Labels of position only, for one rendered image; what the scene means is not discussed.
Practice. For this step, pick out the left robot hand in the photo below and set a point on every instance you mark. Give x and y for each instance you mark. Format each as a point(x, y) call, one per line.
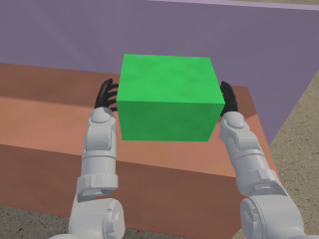
point(102, 100)

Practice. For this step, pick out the pedestal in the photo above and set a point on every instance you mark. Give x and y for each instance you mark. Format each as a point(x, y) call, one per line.
point(179, 188)

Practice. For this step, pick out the carton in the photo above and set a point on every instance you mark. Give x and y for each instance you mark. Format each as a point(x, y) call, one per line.
point(168, 98)

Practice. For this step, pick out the robot right upper arm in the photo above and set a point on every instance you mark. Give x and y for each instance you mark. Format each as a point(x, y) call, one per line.
point(271, 216)

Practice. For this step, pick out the right robot hand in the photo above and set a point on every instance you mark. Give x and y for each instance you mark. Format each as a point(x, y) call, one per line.
point(229, 98)

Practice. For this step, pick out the robot right forearm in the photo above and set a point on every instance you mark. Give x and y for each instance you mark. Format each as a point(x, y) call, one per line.
point(253, 174)

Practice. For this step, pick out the robot left forearm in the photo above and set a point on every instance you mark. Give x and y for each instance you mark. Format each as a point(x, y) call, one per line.
point(99, 154)

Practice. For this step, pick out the robot left upper arm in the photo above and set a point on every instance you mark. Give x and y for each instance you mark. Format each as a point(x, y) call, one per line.
point(96, 219)

